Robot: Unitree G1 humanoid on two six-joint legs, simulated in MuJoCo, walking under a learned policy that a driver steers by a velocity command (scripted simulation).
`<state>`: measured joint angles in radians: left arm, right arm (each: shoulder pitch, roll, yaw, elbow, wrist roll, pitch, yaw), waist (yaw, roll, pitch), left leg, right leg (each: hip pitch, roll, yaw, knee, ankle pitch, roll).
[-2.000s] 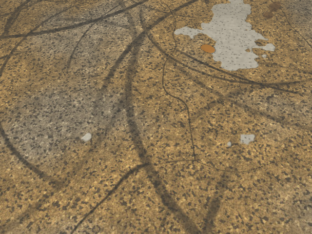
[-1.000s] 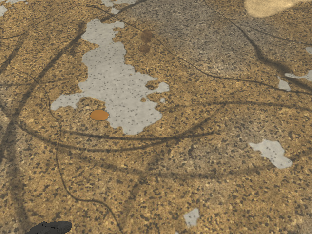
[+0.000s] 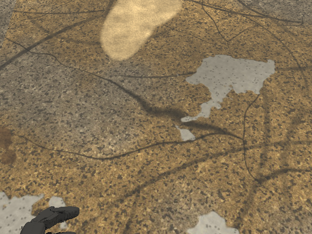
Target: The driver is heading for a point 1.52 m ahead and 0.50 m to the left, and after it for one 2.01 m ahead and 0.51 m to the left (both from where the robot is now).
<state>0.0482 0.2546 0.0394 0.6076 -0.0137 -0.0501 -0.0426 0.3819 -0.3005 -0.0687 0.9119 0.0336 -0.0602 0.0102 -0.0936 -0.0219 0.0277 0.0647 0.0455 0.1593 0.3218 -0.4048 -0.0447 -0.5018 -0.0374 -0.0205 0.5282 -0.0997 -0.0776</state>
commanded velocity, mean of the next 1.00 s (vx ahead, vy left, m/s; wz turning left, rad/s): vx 0.50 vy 0.00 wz -0.03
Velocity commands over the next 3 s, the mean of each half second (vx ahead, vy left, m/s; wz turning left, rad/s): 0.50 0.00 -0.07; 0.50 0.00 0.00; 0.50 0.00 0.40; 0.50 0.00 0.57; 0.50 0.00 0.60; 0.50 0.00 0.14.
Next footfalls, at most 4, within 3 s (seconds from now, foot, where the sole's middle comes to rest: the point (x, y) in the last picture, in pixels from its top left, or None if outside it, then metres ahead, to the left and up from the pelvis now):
0.52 left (123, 232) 0.47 0.13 -0.76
1.08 right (174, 163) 0.77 -0.12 -0.76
1.60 left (110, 128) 1.00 0.18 -0.76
2.08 right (119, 80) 1.35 0.13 -0.76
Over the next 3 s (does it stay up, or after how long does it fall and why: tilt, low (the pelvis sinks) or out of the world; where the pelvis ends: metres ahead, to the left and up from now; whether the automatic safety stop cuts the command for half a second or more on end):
stays up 1.45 0.51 0.02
